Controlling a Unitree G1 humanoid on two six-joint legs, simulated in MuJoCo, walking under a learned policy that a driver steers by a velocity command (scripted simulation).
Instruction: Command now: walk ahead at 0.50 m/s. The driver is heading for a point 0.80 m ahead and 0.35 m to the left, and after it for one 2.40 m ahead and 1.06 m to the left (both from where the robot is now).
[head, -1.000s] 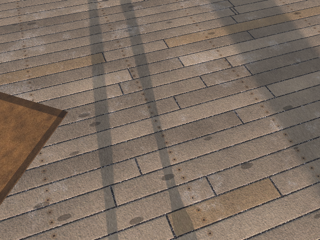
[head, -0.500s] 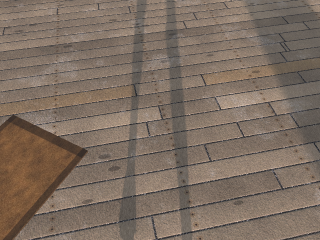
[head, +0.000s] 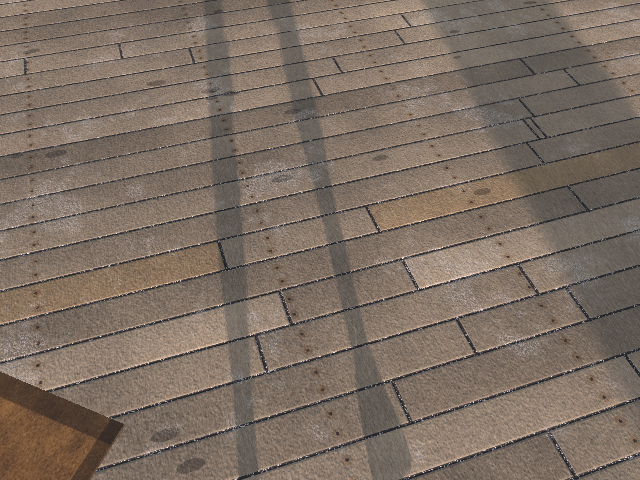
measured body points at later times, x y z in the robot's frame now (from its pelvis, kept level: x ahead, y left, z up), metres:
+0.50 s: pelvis +0.28 -0.06 +0.00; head +0.30 -0.06 +0.45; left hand +0.27 +0.21 -0.14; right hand +0.44 -0.32 -0.13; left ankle +0.34 +0.12 -0.67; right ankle +0.28 -0.16 -0.75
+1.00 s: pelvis +0.53 +0.07 +0.00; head +0.55 +0.10 +0.44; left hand +0.56 +0.39 -0.11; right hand +0.72 -0.15 -0.12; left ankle +0.51 +0.12 -0.75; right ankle +0.68 -0.08 -0.67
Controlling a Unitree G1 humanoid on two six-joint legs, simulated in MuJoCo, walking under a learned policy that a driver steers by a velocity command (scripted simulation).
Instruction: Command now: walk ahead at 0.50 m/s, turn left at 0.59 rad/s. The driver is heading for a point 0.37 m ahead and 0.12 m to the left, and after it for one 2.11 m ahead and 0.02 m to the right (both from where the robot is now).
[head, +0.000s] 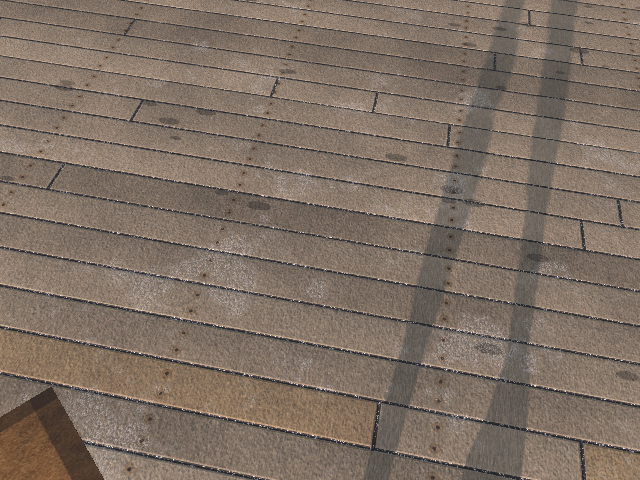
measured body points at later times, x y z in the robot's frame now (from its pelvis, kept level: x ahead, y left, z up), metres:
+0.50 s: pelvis +0.23 -0.06 -0.01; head +0.28 -0.04 +0.44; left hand +0.29 +0.24 -0.12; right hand +0.44 -0.30 -0.11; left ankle +0.21 +0.08 -0.68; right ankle +0.31 -0.15 -0.75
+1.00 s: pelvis +0.27 +0.01 -0.01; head +0.29 +0.03 +0.44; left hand +0.24 +0.31 -0.14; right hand +0.55 -0.13 -0.09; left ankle +0.25 +0.10 -0.75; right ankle +0.32 -0.13 -0.71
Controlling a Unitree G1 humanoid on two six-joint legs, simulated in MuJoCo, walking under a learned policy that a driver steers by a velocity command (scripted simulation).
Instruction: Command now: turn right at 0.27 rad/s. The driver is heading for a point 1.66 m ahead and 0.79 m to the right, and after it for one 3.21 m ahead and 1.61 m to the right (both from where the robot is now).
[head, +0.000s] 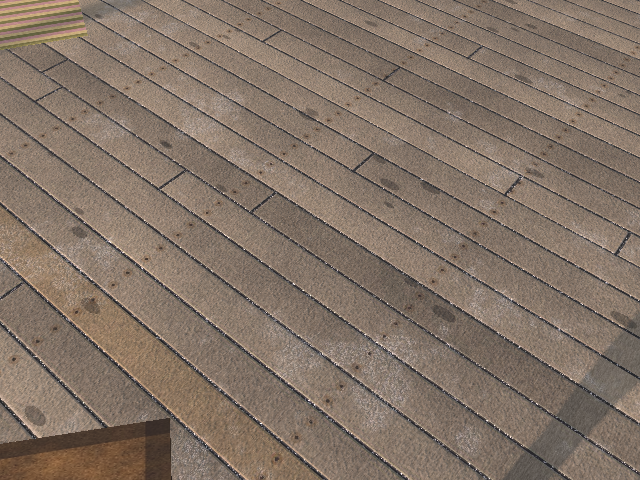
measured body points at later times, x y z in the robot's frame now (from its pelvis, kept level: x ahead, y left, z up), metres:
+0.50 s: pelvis -0.01 -0.04 +0.01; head +0.02 -0.07 +0.46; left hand +0.19 +0.22 -0.08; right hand +0.07 -0.36 -0.10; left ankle +0.06 +0.12 -0.69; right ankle -0.04 -0.12 -0.74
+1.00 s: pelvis +0.00 -0.02 +0.00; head +0.04 -0.04 +0.45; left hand +0.29 +0.13 -0.10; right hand -0.05 -0.33 -0.11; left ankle +0.07 +0.10 -0.74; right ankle -0.07 -0.13 -0.71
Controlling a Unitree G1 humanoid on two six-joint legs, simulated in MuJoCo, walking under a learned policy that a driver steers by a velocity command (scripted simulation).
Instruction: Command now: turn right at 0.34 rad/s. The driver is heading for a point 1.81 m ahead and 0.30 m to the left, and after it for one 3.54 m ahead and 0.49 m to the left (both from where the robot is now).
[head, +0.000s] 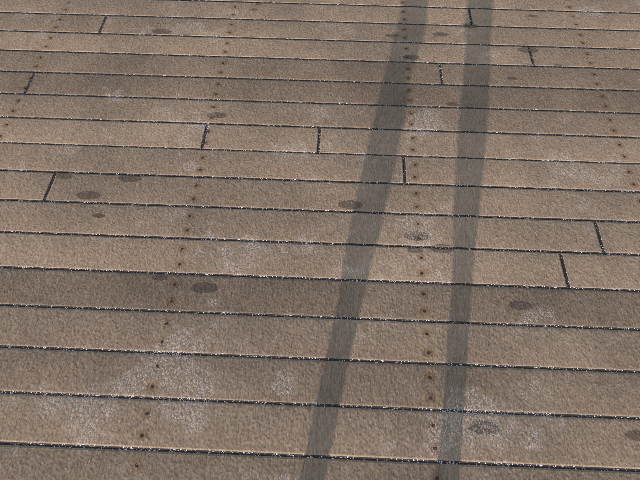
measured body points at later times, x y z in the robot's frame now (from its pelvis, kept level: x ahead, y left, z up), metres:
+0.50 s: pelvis +0.05 -0.02 +0.01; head +0.06 -0.02 +0.46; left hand +0.13 +0.26 -0.11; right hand +0.19 -0.31 -0.10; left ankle +0.10 +0.11 -0.72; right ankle +0.00 -0.13 -0.74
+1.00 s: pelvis +0.27 +0.00 -0.01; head +0.31 +0.01 +0.44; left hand +0.51 +0.21 -0.09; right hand +0.22 -0.28 -0.13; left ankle +0.11 +0.11 -0.74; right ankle +0.45 -0.14 -0.71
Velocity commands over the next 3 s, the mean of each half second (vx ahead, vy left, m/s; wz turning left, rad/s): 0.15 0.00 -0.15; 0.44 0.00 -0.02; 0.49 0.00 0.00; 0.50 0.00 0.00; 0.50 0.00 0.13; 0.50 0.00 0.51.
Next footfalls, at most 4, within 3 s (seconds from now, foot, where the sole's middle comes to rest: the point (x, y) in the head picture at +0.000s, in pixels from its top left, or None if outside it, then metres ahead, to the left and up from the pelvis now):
0.06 right None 0.04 -0.13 -0.78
0.58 left None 0.15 0.11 -0.78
1.08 right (393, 446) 0.50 -0.13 -0.78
1.60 left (283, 317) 0.80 0.10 -0.78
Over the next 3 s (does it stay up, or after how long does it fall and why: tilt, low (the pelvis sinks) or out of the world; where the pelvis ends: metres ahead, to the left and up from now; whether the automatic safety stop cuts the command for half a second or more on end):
stays up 1.39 0.03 0.01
